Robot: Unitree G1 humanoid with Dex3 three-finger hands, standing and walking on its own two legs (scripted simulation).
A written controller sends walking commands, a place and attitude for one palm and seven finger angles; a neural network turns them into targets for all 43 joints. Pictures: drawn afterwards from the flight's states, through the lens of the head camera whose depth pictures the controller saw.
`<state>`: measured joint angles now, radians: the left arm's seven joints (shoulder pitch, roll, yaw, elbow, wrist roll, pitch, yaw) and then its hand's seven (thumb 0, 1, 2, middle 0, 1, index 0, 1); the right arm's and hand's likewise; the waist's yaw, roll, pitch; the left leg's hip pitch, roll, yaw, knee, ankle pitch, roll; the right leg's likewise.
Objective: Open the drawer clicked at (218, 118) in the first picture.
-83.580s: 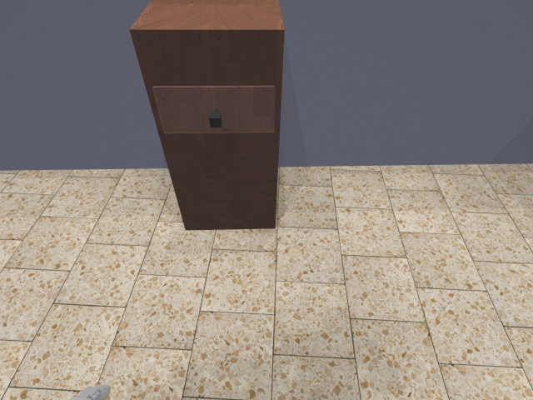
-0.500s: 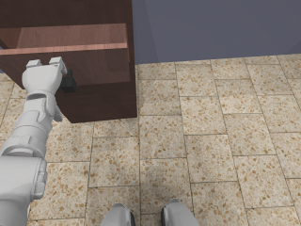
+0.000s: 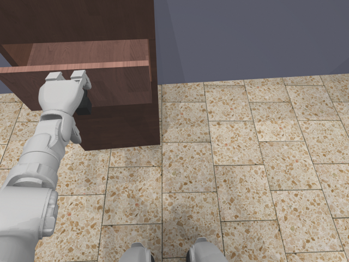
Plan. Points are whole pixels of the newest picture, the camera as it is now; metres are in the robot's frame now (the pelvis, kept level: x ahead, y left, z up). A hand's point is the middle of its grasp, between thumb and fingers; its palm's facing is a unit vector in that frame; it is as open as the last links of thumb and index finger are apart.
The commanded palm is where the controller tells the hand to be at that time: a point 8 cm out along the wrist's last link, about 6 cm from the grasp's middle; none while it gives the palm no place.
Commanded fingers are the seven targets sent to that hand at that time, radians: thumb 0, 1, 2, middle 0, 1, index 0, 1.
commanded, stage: move the hooked fingers above the handle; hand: left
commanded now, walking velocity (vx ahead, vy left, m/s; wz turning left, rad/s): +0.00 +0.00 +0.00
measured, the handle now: (83, 100) +0.55 +0.23 -0.06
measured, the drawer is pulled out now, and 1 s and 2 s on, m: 0.10 0.10 0.10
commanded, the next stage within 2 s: lower the fingers behind the handle in 1.28 s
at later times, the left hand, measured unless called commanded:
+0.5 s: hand (65, 99) +0.50 +0.24 +0.02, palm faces +0.04 +0.02 -1.00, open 13.8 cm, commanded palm +0.47 +0.23 +0.06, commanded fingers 0.00 -0.50 0.30 -0.30 -1.20 -0.30 -1.20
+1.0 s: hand (61, 105) +0.49 +0.25 +0.01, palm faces -0.08 +0.07 -0.99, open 13.9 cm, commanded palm +0.48 +0.23 +0.05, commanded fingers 0.00 -0.50 0.30 -0.30 -1.20 -0.30 -1.20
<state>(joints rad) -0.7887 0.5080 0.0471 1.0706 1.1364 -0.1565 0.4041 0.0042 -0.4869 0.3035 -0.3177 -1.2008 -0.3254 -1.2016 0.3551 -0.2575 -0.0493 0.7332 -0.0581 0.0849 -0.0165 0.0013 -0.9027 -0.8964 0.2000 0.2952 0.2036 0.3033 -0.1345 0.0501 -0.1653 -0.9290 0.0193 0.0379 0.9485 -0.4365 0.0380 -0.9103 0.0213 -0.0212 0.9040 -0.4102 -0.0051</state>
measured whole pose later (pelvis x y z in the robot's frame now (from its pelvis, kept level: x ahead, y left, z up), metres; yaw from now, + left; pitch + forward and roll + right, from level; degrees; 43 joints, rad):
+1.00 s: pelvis -0.01 +0.01 +0.00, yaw -1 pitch +24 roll -2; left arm -0.90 0.52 -0.01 1.19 1.11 0.10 0.40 0.00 -0.48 0.30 -0.31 -1.20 -0.29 -1.22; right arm 0.30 -0.27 -0.03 0.70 -0.03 0.11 0.00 0.00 -0.90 -0.90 0.20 0.29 0.20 0.30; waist -0.14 0.07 -0.13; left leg -0.94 0.02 0.06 0.94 -0.42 0.05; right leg -0.93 0.02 0.00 0.89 -0.39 0.01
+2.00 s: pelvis -0.01 +0.01 -0.02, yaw -1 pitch +28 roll -4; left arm -0.89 0.52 0.03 1.15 1.15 -0.01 0.45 0.00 -0.49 0.30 -0.32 -1.20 -0.30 -1.19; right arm 0.31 -0.23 -0.03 0.74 -0.07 0.07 0.02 0.00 -0.90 -0.90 0.20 0.30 0.20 0.30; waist -0.16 0.07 -0.16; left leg -1.10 0.03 0.02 1.10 -0.48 0.05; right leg -1.06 0.03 -0.04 1.02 -0.44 0.01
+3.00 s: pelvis -0.05 +0.00 -0.07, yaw -1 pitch +31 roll -3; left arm -1.01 0.66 0.04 1.15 1.13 -0.12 0.36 0.00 -0.49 0.30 -0.31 -1.20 -0.23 -1.28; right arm 0.35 -0.26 0.00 0.70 -0.03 0.01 -0.03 0.00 -0.90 -0.90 0.20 0.30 0.20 0.30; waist -0.18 0.06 -0.17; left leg -1.35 0.03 0.01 1.30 -0.50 0.05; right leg -1.32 0.03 -0.04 1.25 -0.47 -0.01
